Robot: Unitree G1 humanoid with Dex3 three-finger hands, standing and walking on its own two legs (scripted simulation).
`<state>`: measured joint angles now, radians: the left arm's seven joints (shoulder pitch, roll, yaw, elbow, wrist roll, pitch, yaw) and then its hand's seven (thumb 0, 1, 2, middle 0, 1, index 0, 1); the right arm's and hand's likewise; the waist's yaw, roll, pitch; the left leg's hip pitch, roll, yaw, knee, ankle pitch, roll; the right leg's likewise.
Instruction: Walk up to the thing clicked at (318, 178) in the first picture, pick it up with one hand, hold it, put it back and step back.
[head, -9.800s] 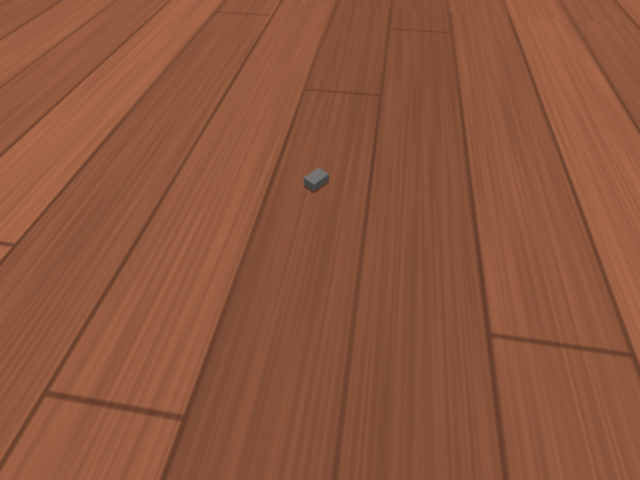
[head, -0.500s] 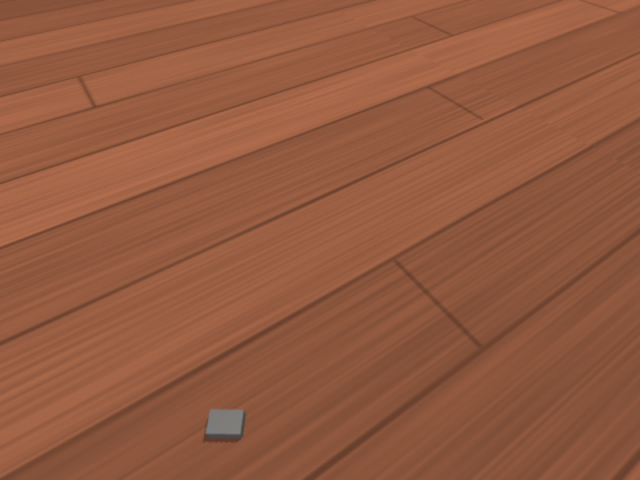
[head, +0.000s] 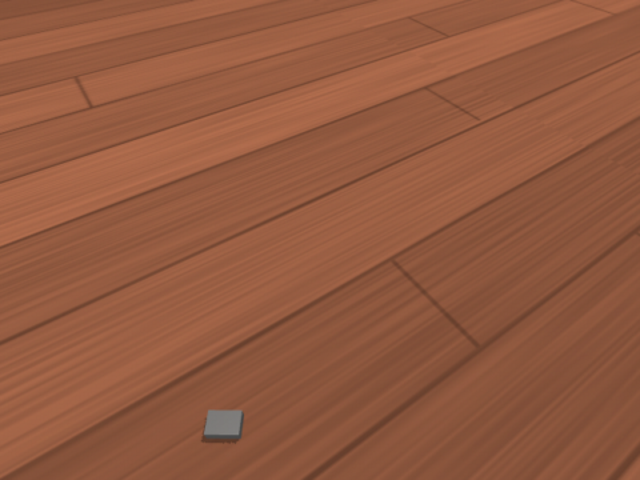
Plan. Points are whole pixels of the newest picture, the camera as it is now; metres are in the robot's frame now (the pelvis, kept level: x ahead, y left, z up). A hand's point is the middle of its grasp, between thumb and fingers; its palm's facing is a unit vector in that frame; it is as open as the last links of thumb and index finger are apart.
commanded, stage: stand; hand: left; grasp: from above
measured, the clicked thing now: (224, 424) +0.40 +0.30 -0.76
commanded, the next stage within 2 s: rise first in 0.40 s
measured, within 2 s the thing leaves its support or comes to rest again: neither
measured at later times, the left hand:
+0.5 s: hand out of the picture +0.07 +0.25 -0.16, palm faces -0.02 -0.94 -0.34, open 7.4 cm
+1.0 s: hand out of the picture +0.13 +0.26 -0.21, palm faces -0.10 -0.91 -0.41, open 12.6 cm
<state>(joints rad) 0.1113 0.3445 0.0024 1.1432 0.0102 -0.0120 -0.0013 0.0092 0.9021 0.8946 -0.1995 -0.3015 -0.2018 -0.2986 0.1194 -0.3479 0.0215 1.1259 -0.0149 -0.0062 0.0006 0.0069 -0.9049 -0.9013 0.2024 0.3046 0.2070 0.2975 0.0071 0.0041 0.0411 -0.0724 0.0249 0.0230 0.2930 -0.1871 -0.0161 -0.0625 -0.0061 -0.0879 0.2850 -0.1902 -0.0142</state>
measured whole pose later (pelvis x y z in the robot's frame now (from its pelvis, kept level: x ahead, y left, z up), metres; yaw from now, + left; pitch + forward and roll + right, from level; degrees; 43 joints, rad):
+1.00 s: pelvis -0.02 +0.01 -0.06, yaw -2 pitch +13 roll -1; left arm 0.06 0.32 0.15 0.85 0.18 0.11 0.01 0.00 -0.27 0.84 -0.26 -0.87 -0.26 -0.87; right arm 0.26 -0.25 -0.04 0.66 0.02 -0.06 -0.01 0.01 -0.92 -0.90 0.20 0.30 0.21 0.30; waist -0.03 0.00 -0.07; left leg -0.70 0.04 0.04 0.91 -0.44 0.01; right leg -0.69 -0.02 -0.06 0.89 -0.42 -0.01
